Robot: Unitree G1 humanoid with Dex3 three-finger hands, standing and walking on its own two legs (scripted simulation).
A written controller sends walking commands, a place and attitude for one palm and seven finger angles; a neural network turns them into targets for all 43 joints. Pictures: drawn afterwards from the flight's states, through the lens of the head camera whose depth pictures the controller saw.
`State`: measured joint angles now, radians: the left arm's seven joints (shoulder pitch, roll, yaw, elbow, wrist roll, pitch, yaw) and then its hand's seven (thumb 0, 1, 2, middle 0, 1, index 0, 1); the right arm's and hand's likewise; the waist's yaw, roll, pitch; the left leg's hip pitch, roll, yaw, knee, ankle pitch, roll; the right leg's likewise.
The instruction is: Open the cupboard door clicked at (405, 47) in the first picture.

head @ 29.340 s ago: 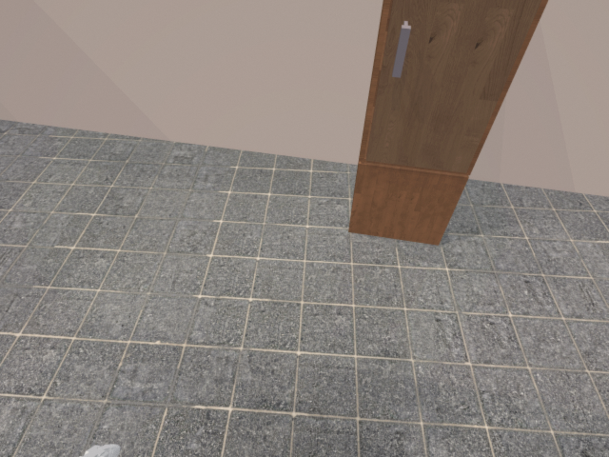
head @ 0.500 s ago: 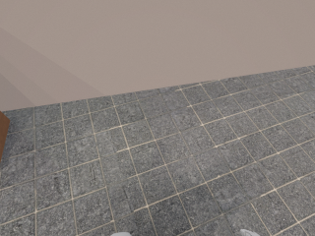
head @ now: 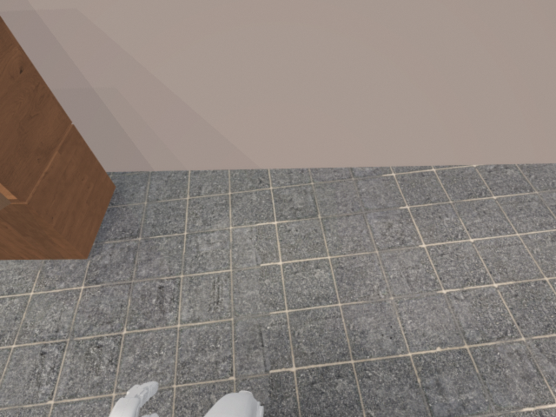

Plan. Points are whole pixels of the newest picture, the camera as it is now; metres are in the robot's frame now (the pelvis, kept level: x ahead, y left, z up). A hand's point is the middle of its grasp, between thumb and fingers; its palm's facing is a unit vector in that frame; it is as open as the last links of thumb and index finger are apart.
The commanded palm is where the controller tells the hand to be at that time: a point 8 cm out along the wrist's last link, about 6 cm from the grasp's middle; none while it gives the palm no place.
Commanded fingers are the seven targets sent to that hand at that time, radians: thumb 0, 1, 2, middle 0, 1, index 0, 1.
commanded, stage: turn to face it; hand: left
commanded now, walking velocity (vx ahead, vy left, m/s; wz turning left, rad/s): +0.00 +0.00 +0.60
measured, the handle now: out of the picture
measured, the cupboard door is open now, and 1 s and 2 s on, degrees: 51 51 51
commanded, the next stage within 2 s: take the last steps up to it in 1.32 s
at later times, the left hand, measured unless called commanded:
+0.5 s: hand out of the picture +0.00 +0.26 -0.17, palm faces +0.34 -0.91 -0.25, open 7.4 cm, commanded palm none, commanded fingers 0.00 0.90 0.90 -0.20 -0.30 -0.20 -0.30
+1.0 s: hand out of the picture +0.00 +0.17 -0.14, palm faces +0.57 -0.78 -0.25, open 7.3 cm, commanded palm none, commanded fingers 0.00 0.90 0.90 -0.20 -0.30 -0.20 -0.30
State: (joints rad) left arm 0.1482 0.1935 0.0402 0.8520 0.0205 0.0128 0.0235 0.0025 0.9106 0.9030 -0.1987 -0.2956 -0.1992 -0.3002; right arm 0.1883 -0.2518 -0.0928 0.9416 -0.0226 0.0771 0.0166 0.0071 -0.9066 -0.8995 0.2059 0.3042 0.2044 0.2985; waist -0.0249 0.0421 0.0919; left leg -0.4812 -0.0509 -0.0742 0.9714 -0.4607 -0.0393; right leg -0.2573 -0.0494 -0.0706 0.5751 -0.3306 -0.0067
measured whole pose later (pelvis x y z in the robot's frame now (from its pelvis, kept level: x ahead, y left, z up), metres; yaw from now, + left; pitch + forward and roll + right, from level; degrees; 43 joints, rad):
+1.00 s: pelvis +0.03 -0.03 +0.01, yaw +36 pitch -1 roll +2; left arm 0.20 0.16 0.03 0.88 0.02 0.01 0.02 0.00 0.91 0.90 -0.20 -0.30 -0.20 -0.30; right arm 0.18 -0.25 -0.09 0.97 -0.02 0.09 0.03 0.01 -0.91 -0.90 0.20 0.30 0.20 0.30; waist -0.03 0.00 0.10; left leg -0.47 0.01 0.02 1.03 -0.42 -0.08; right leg -0.17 -0.10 -0.16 0.50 -0.31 0.00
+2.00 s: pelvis +0.03 +0.11 -0.01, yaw +54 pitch +0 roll +0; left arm 0.44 0.15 0.04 1.12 0.03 -0.02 0.00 0.00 0.91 0.90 -0.20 -0.30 -0.20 -0.30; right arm 0.16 -0.21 -0.05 0.99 -0.03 -0.02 0.04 0.01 -0.91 -0.90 0.20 0.30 0.20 0.30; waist 0.04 -0.03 0.07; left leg -0.41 0.04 0.11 0.60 -0.19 0.02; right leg -0.07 -0.20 -0.14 0.61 -0.48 0.09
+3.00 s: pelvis +0.21 +0.42 +0.00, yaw +49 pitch +0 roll +0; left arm 0.35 0.18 0.05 1.14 0.02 0.00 0.00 0.00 0.92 0.90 -0.20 -0.30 -0.20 -0.30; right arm 0.14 -0.17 -0.04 0.99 -0.04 -0.07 -0.01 0.00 -0.92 -0.90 0.20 0.30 0.20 0.30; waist 0.04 -0.05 0.05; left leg -0.34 0.03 0.16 0.58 -0.24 0.06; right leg -0.33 -0.07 -0.05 1.08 -0.46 -0.01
